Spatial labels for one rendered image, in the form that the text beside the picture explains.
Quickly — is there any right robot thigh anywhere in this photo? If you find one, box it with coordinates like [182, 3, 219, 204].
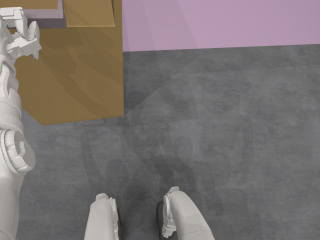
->
[163, 191, 215, 240]

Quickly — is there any robot thigh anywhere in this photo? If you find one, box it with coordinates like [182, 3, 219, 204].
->
[163, 191, 215, 240]
[84, 197, 119, 240]

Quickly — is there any left robot hand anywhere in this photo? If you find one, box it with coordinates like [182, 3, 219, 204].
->
[0, 7, 42, 65]

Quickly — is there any left robot thigh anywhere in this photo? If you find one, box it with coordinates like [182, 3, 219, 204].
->
[84, 197, 119, 240]

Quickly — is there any left robot upper arm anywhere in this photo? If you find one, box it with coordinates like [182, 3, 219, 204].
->
[0, 129, 36, 240]

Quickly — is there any handle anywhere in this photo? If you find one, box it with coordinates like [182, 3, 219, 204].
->
[7, 0, 67, 29]

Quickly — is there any left robot forearm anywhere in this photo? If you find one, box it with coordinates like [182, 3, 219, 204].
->
[0, 54, 24, 136]

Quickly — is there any drawer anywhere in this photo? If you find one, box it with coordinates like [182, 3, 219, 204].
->
[0, 0, 113, 25]

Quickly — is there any cabinet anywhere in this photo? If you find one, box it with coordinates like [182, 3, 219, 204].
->
[8, 0, 124, 126]

